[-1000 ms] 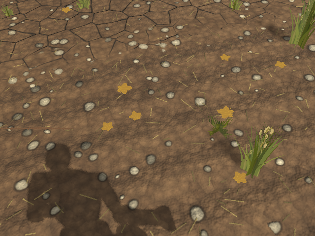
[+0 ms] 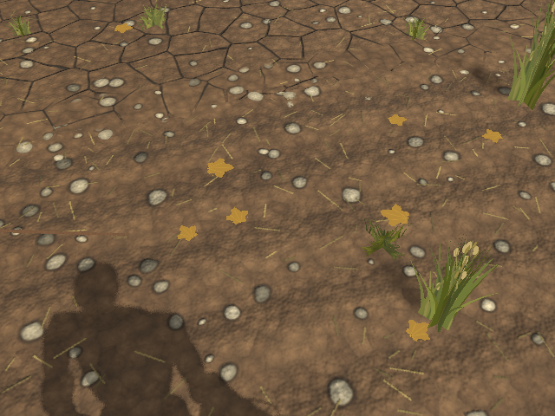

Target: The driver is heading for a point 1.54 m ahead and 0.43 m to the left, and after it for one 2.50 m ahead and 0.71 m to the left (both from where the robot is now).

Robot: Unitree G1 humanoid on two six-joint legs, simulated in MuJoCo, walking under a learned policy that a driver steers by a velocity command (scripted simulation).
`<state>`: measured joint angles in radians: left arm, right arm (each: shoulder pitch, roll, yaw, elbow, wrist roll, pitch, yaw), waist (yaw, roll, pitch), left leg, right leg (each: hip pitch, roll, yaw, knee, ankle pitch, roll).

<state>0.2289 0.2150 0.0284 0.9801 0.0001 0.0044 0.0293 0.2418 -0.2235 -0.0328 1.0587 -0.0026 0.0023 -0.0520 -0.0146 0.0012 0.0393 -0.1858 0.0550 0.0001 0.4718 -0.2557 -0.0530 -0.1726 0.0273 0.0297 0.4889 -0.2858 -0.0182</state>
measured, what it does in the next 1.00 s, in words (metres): walks ahead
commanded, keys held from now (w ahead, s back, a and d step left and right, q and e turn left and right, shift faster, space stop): no key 0.54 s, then w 0.46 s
